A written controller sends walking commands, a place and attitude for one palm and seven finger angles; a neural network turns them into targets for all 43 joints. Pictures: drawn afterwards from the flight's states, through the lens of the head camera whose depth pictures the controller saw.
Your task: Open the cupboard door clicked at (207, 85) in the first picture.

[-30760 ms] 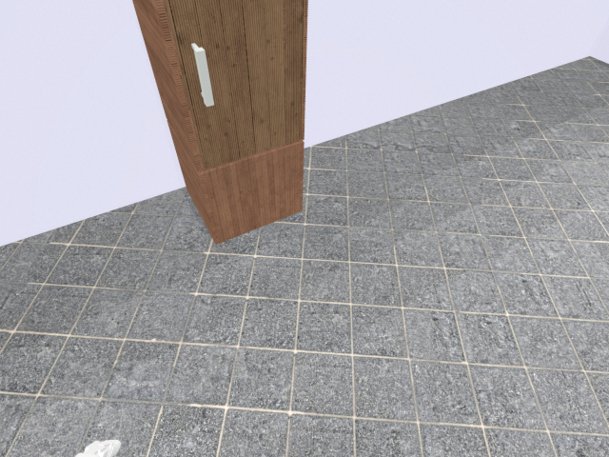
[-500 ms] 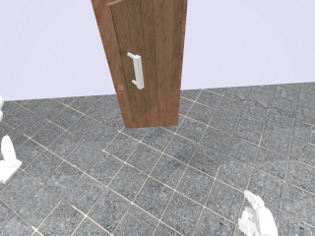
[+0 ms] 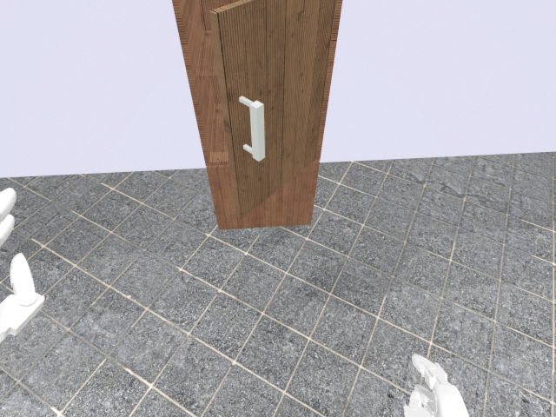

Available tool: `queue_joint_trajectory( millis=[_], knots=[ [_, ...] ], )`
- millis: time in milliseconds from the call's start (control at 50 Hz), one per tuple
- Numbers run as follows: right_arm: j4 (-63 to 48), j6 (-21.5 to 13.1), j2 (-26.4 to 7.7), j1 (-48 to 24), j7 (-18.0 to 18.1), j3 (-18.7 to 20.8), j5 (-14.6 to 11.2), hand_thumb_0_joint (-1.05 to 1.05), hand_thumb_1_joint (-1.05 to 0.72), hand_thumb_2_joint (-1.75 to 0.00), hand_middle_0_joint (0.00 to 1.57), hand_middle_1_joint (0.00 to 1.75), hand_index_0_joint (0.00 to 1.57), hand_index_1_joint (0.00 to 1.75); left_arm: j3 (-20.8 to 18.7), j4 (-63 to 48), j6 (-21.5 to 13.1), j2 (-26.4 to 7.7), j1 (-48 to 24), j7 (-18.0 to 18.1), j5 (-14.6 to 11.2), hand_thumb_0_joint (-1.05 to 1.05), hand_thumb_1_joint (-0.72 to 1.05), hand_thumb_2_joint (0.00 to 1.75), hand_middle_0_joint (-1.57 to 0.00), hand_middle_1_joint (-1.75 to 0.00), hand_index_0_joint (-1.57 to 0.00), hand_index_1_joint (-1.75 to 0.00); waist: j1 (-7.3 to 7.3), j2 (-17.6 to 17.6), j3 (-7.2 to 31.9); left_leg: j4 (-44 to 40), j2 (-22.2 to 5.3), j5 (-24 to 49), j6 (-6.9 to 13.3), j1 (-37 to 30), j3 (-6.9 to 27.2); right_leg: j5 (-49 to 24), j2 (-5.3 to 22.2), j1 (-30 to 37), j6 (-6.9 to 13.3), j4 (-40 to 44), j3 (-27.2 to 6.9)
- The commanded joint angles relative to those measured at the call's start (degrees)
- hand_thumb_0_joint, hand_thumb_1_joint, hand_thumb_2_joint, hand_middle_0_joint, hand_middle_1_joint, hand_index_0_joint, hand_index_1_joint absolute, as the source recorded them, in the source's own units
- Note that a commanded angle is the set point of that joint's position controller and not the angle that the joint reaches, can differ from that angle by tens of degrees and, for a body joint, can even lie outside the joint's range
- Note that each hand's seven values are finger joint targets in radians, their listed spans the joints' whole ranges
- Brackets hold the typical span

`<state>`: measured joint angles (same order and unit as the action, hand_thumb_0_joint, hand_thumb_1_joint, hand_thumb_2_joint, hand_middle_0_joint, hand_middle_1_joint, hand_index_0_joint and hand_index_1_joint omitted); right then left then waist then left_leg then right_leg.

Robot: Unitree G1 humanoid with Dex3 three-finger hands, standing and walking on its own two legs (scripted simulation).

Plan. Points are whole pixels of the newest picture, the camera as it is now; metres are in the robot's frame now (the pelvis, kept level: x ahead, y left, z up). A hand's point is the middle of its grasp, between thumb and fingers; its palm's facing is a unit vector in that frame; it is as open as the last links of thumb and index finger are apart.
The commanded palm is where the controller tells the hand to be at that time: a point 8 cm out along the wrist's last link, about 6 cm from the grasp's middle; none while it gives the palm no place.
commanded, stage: stop stepping back and stand still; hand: left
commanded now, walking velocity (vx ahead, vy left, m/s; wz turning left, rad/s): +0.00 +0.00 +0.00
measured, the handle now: (251, 129) +0.73 +0.11 -0.02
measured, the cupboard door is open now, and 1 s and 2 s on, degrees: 43 43 43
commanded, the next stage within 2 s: let the arm hang, fingers relaxed in 0.32 s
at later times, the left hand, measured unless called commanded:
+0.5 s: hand (60, 333) +0.20 +0.28 +0.06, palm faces +0.26 -0.82 -0.51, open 7.4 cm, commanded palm none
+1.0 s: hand out of the picture -0.05 +0.19 -0.17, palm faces +0.04 -0.96 -0.27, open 7.3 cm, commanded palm none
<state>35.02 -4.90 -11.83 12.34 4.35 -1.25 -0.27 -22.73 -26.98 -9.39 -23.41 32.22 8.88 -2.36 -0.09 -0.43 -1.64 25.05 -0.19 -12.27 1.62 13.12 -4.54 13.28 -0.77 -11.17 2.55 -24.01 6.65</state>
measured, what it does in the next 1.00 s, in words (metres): stands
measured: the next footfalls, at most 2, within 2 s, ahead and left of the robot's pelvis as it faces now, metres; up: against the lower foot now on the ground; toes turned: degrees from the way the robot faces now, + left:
none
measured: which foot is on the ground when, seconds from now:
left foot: down 0.00-1.00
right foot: down 0.00-1.00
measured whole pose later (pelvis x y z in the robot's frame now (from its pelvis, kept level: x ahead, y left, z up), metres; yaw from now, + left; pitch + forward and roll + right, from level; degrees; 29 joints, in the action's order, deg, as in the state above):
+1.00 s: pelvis -0.02 -0.02 +0.00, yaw +2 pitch -2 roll +0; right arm 63.9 2.1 -11.9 15.5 0.8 -0.8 1.2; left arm -0.4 64.4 0.8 -13.3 16.2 0.9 0.6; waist -0.1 -1.1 -4.9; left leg 24.2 -0.4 -9.8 0.5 12.9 -2.0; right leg 11.9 -1.2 -10.1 4.3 -22.9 9.0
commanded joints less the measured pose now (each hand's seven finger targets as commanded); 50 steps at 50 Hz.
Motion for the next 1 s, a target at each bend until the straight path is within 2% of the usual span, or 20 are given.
queue_joint_trajectory(
  millis=[0,220,300,380,400,420,440,460,480,520,560,580,640,700,720,780,800,820,840,980],
  knots=[
    [-9.3,-3.3,-7.5,-5.4,0.4,3.1,0.0,0.0,-0.9,-0.9,0.2,0.3,0.2,0.3,-7.0,-11.4,-3.6,-9.5,0.0,0.8,-0.4,0.0,0.9,0.9,-0.2,-0.3,-0.2,-0.3,-0.14,-3.7,6.7,-5.7,-6.0,8.3,-0.3,0.9,8.5,-8.1,4.3,5.1,-2.2,2.5,-7.4],
    [-9.4,-3.7,-7.6,-5.7,0.8,3.3,0.2,0.0,-0.9,-0.9,0.2,0.3,0.2,0.3,-6.7,-13.3,-3.9,-9.6,-2.1,1.0,-0.2,0.0,0.9,0.9,-0.2,-0.3,-0.2,-0.3,-0.2,-5.6,7.2,-6.7,-5.8,7.3,-0.9,0.4,8.6,-7.5,4.1,5.4,-2.2,2.5,-6.8],
    [-9.1,-3.6,-7.5,-5.6,0.7,3.2,0.2,0.0,-0.9,-0.9,0.2,0.3,0.2,0.3,-6.4,-10.9,-3.7,-8.9,-2.0,1.0,-0.1,0.0,0.9,0.9,-0.2,-0.3,-0.2,-0.3,-0.2,-3.7,6.0,-6.9,-5.7,5.2,-0.9,0.9,8.5,-6.4,4.0,4.4,-2.3,3.6,-7.1],
    [-9.3,-3.4,-7.5,-5.8,0.8,3.2,0.2,0.0,-0.9,-0.9,0.2,0.3,0.2,0.3,-6.3,-10.7,-3.7,-8.9,-1.9,0.9,-0.1,0.0,0.9,0.9,-0.2,-0.3,-0.2,-0.3,-0.24,-3.9,6.3,-6.7,-5.6,7.1,-1.0,0.4,8.4,-7.5,4.2,4.7,-2.3,3.6,-6.9],
    [5.4,-6.3,-17.5,-7.8,-4.5,5.8,-0.2,0.0,-0.9,-0.9,0.2,0.3,0.2,0.3,16.9,34.7,3.3,0.3,-6.3,-7.2,4.7,0.0,0.9,0.9,-0.2,-0.3,-0.2,-0.3,2.48,-3.9,0.2,2.1,-7.3,16.0,0.7,5.9,11.0,-10.9,7.4,-4.5,-1.1,-5.0,-4.3],
    [6.3,-2.4,-14.9,-2.1,-4.6,6.1,-0.1,0.0,-0.9,-0.9,0.2,0.3,0.2,0.3,15.7,36.8,7.6,1.3,-6.2,-8.4,4.3,0.0,0.9,0.9,-0.2,-0.3,-0.2,-0.3,1.5,-2.2,5.7,1.9,-7.2,24.0,-0.2,0.6,9.2,-9.9,7.2,-3.9,-0.7,-3.0,-7.7],
    [4.9,-0.9,-14.5,-1.2,-4.4,5.7,-0.3,0.0,-0.9,-0.9,0.2,0.3,0.2,0.3,15.7,36.1,8.9,1.2,-6.2,-8.5,4.0,0.0,0.9,0.9,-0.2,-0.3,-0.2,-0.3,1.57,-2.7,6.5,2.2,-7.9,23.8,0.2,-0.7,9.2,-6.0,6.4,-4.4,-0.8,-4.1,-6.4],
    [5.3,-0.3,-13.5,-2.0,-4.3,5.1,0.3,0.0,-0.9,-0.9,0.2,0.3,0.2,0.3,16.2,38.2,8.9,2.6,-7.8,-8.5,4.1,0.0,0.9,0.9,-0.2,-0.3,-0.2,-0.3,1.15,-1.7,8.1,1.2,-9.1,18.5,1.8,2.5,11.4,-1.4,5.6,-3.7,-0.7,-6.0,-6.0],
    [5.4,0.3,-13.4,-2.7,-4.3,4.4,0.6,0.0,-0.9,-0.9,0.2,0.3,0.2,0.3,16.4,41.1,8.8,2.1,-9.4,-8.6,4.3,0.0,0.9,0.9,-0.2,-0.3,-0.2,-0.3,0.76,0.4,7.4,-0.3,-9.2,16.2,2.8,4.5,13.0,-0.7,5.2,-2.4,-0.6,-6.8,-6.4],
    [6.2,1.1,-13.7,-3.9,-4.5,3.9,1.1,0.0,-0.9,-0.9,0.2,0.3,0.2,0.3,17.1,47.1,8.6,-0.1,-12.4,-8.6,4.6,0.0,0.9,0.9,-0.2,-0.3,-0.2,-0.3,-0.05,9.0,6.4,-0.8,-8.2,11.4,2.7,6.3,13.0,-2.4,6.2,0.6,0.1,-3.9,-8.0],
    [8.3,2.0,-13.7,-4.0,-4.5,3.7,1.3,0.0,-0.9,-0.9,0.2,0.3,0.2,0.3,17.7,53.9,8.6,-1.4,-15.5,-8.7,4.6,0.0,0.9,0.9,-0.2,-0.3,-0.2,-0.3,0.15,11.4,5.5,0.4,-5.7,8.3,1.8,4.2,11.1,-3.8,9.0,-0.6,1.6,-0.8,-10.2],
    [9.5,2.6,-13.3,-4.0,-4.6,3.4,1.4,0.0,-0.9,-0.9,0.2,0.3,0.2,0.3,18.4,57.5,8.6,-1.5,-17.0,-8.6,4.3,0.0,0.9,0.9,-0.2,-0.3,-0.2,-0.3,0.44,10.5,4.7,1.0,-4.6,7.1,1.4,2.3,10.0,-2.7,10.0,-2.3,2.2,0.5,-10.7],
    [12.9,3.9,-10.7,-3.4,-4.7,2.1,1.7,0.0,-0.9,-0.9,0.2,0.3,0.2,0.3,20.1,66.2,9.0,-0.2,-18.6,-8.2,3.6,0.0,0.9,0.9,-0.2,-0.3,-0.2,-0.3,0.59,-0.3,2.6,-1.9,-4.4,6.6,0.8,0.9,9.3,0.6,9.3,-2.4,1.8,1.9,-10.3],
    [16.6,4.4,-9.1,-3.1,-4.2,1.5,1.6,0.0,-0.9,-0.9,0.2,0.3,0.2,0.3,20.9,74.1,8.7,0.7,-17.2,-8.0,3.1,0.0,0.9,0.9,-0.2,-0.3,-0.2,-0.3,0.14,-7.5,2.6,-4.3,-4.4,3.5,0.4,1.1,9.5,1.6,8.7,0.6,1.4,3.8,-10.5],
    [17.5,4.6,-9.1,-2.3,-4.1,1.5,1.4,0.0,-0.9,-0.9,0.2,0.3,0.2,0.3,21.0,76.0,8.6,0.3,-16.9,-7.9,3.1,0.0,0.9,0.9,-0.2,-0.3,-0.2,-0.3,0.07,-6.7,2.7,-4.2,-4.5,3.2,0.3,0.8,9.4,1.9,8.7,1.5,1.4,4.6,-10.1],
    [20.6,5.0,-7.8,-0.3,-3.7,1.6,1.4,0.0,-0.9,-0.9,0.2,0.3,0.2,0.3,20.8,81.1,8.4,1.5,-16.4,-7.9,2.8,0.0,0.9,0.9,-0.2,-0.3,-0.2,-0.3,0.24,-8.3,3.0,-4.1,-4.3,1.5,0.1,0.4,8.8,3.0,9.5,2.4,2.0,6.9,-10.4],
    [21.6,5.1,-7.8,0.2,-3.7,1.7,1.4,0.0,-0.9,-0.9,0.2,0.3,0.2,0.3,20.9,82.4,8.3,1.4,-16.7,-7.9,2.7,0.0,0.9,0.9,-0.2,-0.3,-0.2,-0.3,0.35,-7.6,2.6,-4.1,-4.3,1.5,0.0,0.0,8.6,3.5,9.7,2.2,2.2,7.5,-10.3],
    [22.1,5.3,-7.9,0.9,-3.5,1.9,1.3,0.0,-0.9,-0.9,0.2,0.3,0.2,0.3,20.8,83.5,8.2,1.5,-16.7,-7.8,2.8,0.0,0.9,0.9,-0.2,-0.3,-0.2,-0.3,0.41,-4.3,2.1,-3.7,-4.6,1.8,0.0,-0.7,8.6,3.8,9.5,1.6,2.2,8.3,-9.8],
    [23.1,5.3,-7.8,1.7,-3.4,1.9,1.3,0.0,-0.9,-0.9,0.2,0.3,0.2,0.3,20.9,84.6,8.2,1.9,-17.3,-7.8,2.7,0.0,0.9,0.9,-0.2,-0.3,-0.2,-0.3,0.67,-3.3,0.9,-3.8,-4.7,1.6,0.0,-0.7,8.4,4.6,9.6,0.8,2.3,9.0,-10.0],
    [27.0,5.6,-7.1,4.6,-3.1,2.0,1.4,0.0,-0.9,-0.9,0.2,0.3,0.2,0.3,21.1,89.2,8.4,2.7,-17.6,-7.5,2.7,0.0,0.9,0.9,-0.2,-0.3,-0.2,-0.3,0.82,1.1,-2.1,-4.8,-4.9,1.1,0.2,-0.9,8.1,8.0,9.4,-0.9,2.2,10.8,-9.4]
  ],
)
